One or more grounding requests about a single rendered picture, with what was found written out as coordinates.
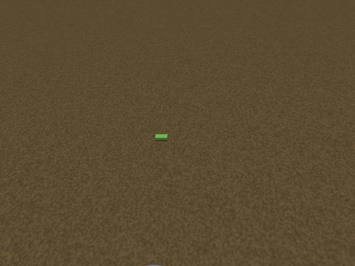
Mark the small box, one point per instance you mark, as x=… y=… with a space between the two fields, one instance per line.
x=161 y=137

